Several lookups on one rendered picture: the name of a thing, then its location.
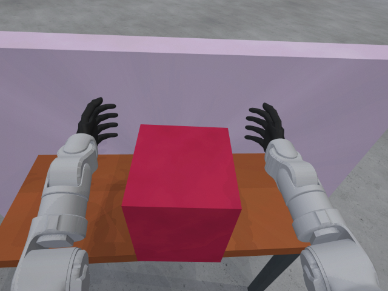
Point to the left robot upper arm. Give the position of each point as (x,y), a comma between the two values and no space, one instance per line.
(61,269)

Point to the left robot forearm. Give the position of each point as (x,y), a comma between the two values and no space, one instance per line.
(61,218)

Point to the right robot upper arm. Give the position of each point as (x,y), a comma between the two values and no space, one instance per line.
(337,266)

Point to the table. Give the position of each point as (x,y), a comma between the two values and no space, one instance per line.
(264,226)

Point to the carton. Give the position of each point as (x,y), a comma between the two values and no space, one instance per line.
(181,201)

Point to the left robot hand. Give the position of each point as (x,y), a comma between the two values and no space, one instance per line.
(91,118)

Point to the right robot hand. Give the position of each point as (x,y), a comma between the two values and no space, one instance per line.
(271,124)

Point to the right robot forearm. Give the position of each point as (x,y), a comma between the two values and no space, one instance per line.
(315,221)

